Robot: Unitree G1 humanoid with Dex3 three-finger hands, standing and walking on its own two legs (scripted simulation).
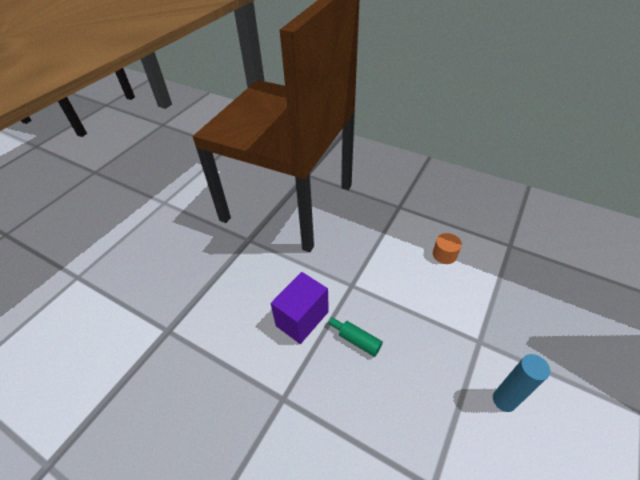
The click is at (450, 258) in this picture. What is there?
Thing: low tin
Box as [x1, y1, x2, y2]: [433, 233, 461, 263]
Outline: 443,233 439,235 436,239 433,249 433,255 440,262 450,263 455,260 461,242 456,236 449,233
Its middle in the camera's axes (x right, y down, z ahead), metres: +0.51 +0.05 +1.56
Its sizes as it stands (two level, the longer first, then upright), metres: 0.097 0.097 0.077
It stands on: the floor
